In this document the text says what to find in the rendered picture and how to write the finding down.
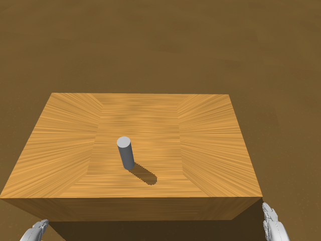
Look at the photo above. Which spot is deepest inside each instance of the left robot hand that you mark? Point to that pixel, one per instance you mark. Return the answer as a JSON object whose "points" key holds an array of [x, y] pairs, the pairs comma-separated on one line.
{"points": [[35, 233]]}

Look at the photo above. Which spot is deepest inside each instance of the can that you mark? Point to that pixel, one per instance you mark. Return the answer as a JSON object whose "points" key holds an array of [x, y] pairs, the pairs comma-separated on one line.
{"points": [[125, 150]]}

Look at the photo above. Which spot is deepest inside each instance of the right robot hand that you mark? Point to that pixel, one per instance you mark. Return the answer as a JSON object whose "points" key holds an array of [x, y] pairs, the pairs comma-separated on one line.
{"points": [[274, 230]]}

